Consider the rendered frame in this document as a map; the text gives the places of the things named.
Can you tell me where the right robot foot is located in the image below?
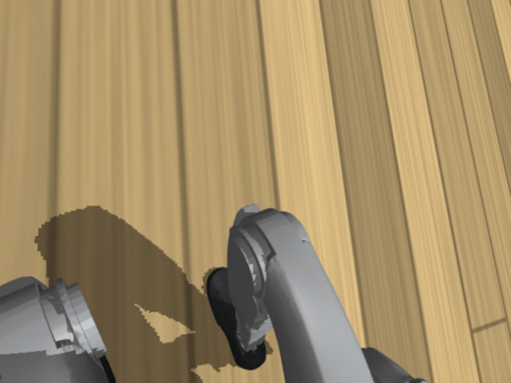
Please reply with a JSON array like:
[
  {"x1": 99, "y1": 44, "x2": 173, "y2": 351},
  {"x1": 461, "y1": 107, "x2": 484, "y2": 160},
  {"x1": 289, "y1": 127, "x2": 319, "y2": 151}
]
[{"x1": 206, "y1": 267, "x2": 266, "y2": 370}]

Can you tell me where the right robot hand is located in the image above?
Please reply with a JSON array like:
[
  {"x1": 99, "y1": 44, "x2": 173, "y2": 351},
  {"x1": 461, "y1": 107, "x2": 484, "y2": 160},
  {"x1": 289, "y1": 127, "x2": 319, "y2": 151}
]
[{"x1": 360, "y1": 346, "x2": 414, "y2": 383}]

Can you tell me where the left robot foot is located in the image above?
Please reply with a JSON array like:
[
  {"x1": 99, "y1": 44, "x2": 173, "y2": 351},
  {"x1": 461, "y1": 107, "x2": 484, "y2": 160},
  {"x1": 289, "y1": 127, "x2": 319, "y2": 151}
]
[{"x1": 99, "y1": 355, "x2": 116, "y2": 383}]

